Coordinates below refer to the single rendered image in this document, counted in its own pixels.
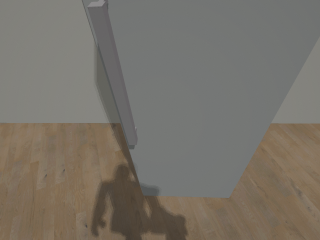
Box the handle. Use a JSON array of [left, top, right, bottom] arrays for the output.
[[87, 0, 138, 145]]

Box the fridge door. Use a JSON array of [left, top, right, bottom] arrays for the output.
[[83, 0, 320, 198]]

